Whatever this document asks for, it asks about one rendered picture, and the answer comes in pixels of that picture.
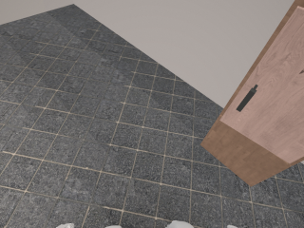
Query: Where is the cupboard door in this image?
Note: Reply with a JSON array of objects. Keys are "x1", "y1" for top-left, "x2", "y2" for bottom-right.
[{"x1": 220, "y1": 6, "x2": 304, "y2": 163}]

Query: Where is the handle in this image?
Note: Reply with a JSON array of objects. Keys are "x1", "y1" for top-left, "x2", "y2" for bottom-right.
[{"x1": 237, "y1": 85, "x2": 258, "y2": 112}]

